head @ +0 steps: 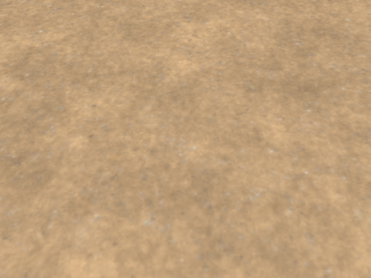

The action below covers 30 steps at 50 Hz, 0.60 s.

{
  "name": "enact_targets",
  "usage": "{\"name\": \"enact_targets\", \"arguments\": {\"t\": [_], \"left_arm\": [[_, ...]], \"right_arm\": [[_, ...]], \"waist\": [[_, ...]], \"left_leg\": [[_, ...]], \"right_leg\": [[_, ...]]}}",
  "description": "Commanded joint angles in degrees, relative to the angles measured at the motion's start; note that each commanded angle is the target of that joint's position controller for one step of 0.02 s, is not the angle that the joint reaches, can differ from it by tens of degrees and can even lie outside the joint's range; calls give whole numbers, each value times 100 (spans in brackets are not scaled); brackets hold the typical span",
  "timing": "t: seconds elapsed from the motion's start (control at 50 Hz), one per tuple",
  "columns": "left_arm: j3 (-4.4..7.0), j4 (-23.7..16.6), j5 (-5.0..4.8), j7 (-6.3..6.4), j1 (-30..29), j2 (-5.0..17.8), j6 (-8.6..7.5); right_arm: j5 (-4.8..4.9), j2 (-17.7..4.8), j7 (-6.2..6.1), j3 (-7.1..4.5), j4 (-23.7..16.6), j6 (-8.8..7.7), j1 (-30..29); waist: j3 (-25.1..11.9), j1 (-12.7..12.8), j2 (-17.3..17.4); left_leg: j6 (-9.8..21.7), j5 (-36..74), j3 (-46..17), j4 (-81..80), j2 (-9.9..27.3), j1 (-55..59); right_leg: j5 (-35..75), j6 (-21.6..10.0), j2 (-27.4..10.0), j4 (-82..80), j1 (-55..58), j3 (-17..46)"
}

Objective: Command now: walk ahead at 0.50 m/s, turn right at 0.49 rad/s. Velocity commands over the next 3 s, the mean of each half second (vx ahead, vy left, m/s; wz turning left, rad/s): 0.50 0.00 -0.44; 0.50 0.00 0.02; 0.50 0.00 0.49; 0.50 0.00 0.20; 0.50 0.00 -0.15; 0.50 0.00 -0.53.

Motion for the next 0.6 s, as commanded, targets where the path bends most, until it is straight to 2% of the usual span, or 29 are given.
{"name": "enact_targets", "arguments": {"t": [0.02,0.1,0.16,0.22,0.24,0.26,0.28,0.3,0.32,0.34,0.36,0.38,0.4,0.42,0.46,0.48,0.52,0.6], "left_arm": [[251,-414,-26,117,-150,945,-82],[281,-255,-100,223,175,1004,5],[291,-134,-138,258,468,1003,79],[301,-111,-130,288,492,968,147],[314,-126,-116,291,425,974,165],[299,-163,-108,283,316,907,180],[217,-211,-62,256,265,681,161],[93,-297,58,243,394,348,134],[12,-374,-128,234,1240,122,77],[92,-178,-175,247,1159,680,61],[161,-246,-143,234,488,915,64],[154,-334,-85,239,102,845,56],[160,-421,-23,219,-153,771,21],[154,-449,-35,181,-158,676,6],[106,-440,-51,138,-94,469,13],[74,-476,-26,126,-195,391,16],[1,-600,26,103,-560,268,-8],[-64,-714,-9,26,-1235,214,-84]], "right_arm": [[-38,-469,-69,-143,-408,5,-37],[5,-254,-39,-64,-573,-43,-882],[93,-324,35,-85,-681,-114,-1331],[126,-510,88,-169,-688,-189,-1332],[135,-578,86,-208,-649,-212,-1163],[129,-661,63,-267,-541,-237,-758],[56,-830,29,-343,-425,-263,-134],[-18,-1123,-13,-411,-345,-253,737],[-26,-1448,46,-515,-52,-166,1117],[125,-876,83,-399,-129,-150,991],[131,-584,72,-319,-138,-126,772],[70,-546,80,-280,-155,-95,531],[50,-472,82,-252,-99,-77,402],[7,-412,74,-214,-67,-84,348],[62,-372,86,-202,30,-102,356],[101,-457,86,-222,83,-108,386],[136,-669,65,-274,172,-88,429],[192,-865,47,-298,356,-6,639]], "waist": [[-275,-165,-479],[-224,159,-590],[-206,315,-628],[-218,212,-752],[-240,99,-849],[-384,-138,-875],[-899,-442,-760],[-1736,-718,-80],[-2137,-322,1923],[-1618,-465,1154],[-880,-615,563],[-497,-543,144],[-204,-472,93],[-174,-335,256],[-229,-227,456],[-195,-228,454],[-126,-294,355],[-79,-520,296]], "left_leg": [[-253,603,22,-729,101,-437],[-360,2031,58,-2354,-199,72],[-315,2239,-19,-2945,-372,296],[-142,1734,-190,-3359,-408,463],[-42,1500,-176,-3427,-402,691],[108,1527,-76,-3663,-401,1275],[367,1583,-213,-3646,-75,2329],[747,1327,-1234,-3514,902,3823],[1663,93,-3831,-4021,1944,5239],[1545,-1051,-4083,-4281,1917,4917],[1328,-870,-3194,-4350,1641,4244],[1240,-168,-2567,-4452,1401,3618],[1266,477,-2152,-4572,1218,3177],[1234,898,-1800,-4686,1057,2886],[1305,1391,-1395,-4864,917,2662],[1368,1579,-1251,-4963,928,2580],[1436,1843,-984,-5119,944,2478],[1250,1992,-377,-5163,749,2325]], "right_leg": [[1320,-1066,-1409,-1058,243,1499],[974,-708,-1054,-908,-4,1213],[671,-631,-1166,-674,254,1573],[593,-526,-1353,-218,820,2107],[750,-476,-1388,-39,885,2225],[981,-374,-1273,274,823,2201],[1205,-211,-1026,1065,627,1904],[121,-9,-629,2614,-92,1357],[-2449,325,59,4221,-2072,745],[-2339,384,-404,4842,-2691,909],[-1802,417,-555,4965,-2834,797],[-1448,450,-710,4861,-2727,597],[-1211,470,-840,4576,-2704,548],[-1070,467,-980,4358,-2470,482],[-1033,512,-1070,3905,-2263,260],[-969,552,-1114,3629,-2275,164],[-549,615,-1198,2939,-2282,33],[671,626,-1057,1567,-1717,-194]]}}
Next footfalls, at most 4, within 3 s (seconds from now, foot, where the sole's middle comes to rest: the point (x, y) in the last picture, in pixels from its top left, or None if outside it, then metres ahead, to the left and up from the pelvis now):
0.28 left None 0.35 0.12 -0.78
0.78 right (260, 259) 0.54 -0.19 -0.78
1.32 left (207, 181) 0.86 -0.01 -0.78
1.82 right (244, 124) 1.17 -0.19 -0.78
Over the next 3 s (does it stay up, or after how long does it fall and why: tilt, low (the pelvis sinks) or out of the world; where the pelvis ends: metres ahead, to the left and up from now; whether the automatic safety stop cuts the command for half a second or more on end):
stays up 1.61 -0.08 -0.01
